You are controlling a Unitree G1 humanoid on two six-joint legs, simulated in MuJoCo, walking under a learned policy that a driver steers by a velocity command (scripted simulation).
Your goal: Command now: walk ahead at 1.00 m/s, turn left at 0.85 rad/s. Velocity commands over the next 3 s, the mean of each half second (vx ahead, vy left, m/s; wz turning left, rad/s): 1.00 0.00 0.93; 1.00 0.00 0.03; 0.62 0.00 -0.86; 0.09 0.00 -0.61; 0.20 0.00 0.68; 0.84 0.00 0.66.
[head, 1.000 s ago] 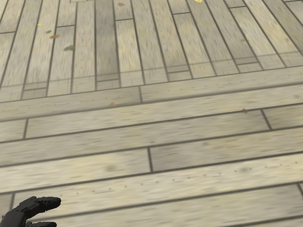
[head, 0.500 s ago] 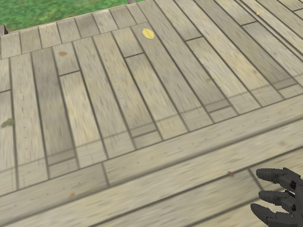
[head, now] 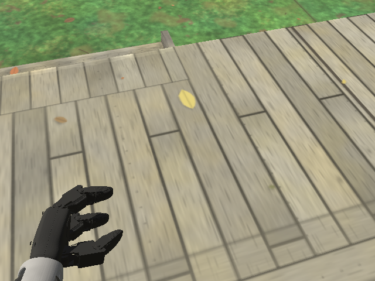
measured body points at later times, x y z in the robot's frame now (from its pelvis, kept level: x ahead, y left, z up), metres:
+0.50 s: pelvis +0.41 +0.07 -0.03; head +0.43 +0.10 +0.42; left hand +0.29 +0.33 -0.16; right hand +0.74 -0.04 -0.08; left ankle +0.53 +0.17 -0.72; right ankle +0.21 -0.17 -0.65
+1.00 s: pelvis +0.85 +0.25 -0.02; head +0.88 +0.26 +0.42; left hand +0.89 +0.57 -0.11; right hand +1.03 +0.02 -0.15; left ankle +0.55 +0.21 -0.64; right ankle +1.01 +0.27 -0.72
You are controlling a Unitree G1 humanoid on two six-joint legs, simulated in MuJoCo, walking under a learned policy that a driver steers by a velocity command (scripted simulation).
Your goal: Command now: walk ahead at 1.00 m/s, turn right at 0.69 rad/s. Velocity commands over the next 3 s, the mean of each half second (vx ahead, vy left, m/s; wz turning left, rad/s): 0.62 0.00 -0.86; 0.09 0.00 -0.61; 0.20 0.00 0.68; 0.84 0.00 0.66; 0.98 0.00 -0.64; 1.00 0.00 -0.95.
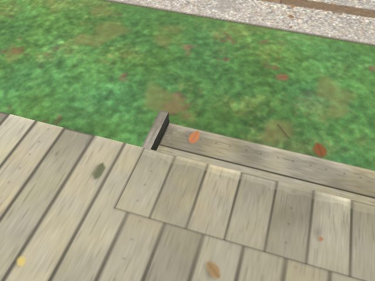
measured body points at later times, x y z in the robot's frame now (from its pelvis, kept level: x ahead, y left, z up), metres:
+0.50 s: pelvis +0.39 +0.00 +0.02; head +0.43 -0.03 +0.47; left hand +0.61 +0.23 -0.08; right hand +0.49 -0.31 -0.05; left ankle +0.57 +0.04 -0.70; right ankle +0.24 -0.05 -0.58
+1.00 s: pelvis +0.44 -0.05 +0.04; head +0.43 -0.08 +0.49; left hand +0.73 +0.01 -0.04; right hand +0.30 -0.32 -0.09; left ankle +0.53 +0.06 -0.62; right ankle +0.38 -0.13 -0.70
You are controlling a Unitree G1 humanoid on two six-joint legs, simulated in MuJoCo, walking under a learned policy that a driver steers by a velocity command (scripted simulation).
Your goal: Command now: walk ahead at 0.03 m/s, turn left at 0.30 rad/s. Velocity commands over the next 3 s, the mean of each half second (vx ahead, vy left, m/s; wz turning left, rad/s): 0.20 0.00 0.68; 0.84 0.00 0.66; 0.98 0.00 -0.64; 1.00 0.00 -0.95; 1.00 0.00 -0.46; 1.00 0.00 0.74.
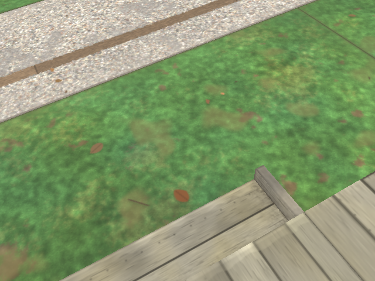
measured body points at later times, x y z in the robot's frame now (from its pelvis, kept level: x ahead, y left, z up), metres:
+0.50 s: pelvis +0.05 +0.06 +0.01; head +0.05 +0.10 +0.46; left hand +0.11 +0.39 -0.08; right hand +0.20 -0.19 -0.08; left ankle -0.04 +0.12 -0.74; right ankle +0.19 -0.09 -0.67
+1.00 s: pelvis +0.29 +0.16 -0.01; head +0.31 +0.18 +0.44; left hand +0.07 +0.34 -0.13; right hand +0.62 +0.15 -0.07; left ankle +0.26 +0.36 -0.68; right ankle +0.30 +0.00 -0.74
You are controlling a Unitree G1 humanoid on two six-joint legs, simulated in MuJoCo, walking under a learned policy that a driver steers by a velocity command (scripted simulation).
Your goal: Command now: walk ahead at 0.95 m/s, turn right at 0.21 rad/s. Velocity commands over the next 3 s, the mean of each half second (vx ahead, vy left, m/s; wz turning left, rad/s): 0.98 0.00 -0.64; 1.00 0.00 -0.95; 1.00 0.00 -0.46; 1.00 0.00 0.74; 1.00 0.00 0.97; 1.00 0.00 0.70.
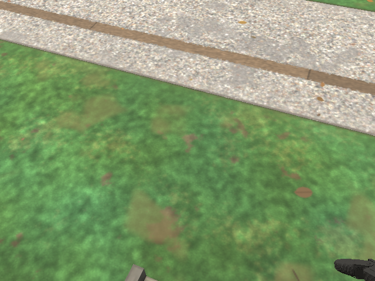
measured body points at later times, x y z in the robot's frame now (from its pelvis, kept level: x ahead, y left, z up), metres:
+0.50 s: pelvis +0.43 +0.07 -0.20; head +0.43 +0.06 +0.25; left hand +0.65 +0.28 -0.30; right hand +0.29 -0.16 -0.34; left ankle +0.35 +0.23 -0.89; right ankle +0.44 -0.06 -0.81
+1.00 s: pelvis +0.81 -0.14 -0.34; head +0.83 -0.16 +0.11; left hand +0.99 +0.03 -0.47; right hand +0.83 -0.49 -0.38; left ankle +1.11 -0.16 -1.01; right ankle +0.69 -0.10 -1.05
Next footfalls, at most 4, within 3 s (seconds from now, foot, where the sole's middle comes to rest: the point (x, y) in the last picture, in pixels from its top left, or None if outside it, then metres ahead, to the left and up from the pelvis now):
0.26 left None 0.39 0.22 -0.93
0.72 right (246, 257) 0.72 -0.13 -1.09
1.08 left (273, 182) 1.14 -0.26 -1.09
1.54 right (372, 213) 1.01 -0.73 -1.09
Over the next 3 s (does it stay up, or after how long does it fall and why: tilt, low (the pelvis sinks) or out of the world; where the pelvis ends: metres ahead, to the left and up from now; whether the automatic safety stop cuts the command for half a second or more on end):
stays up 2.00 -1.09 -0.35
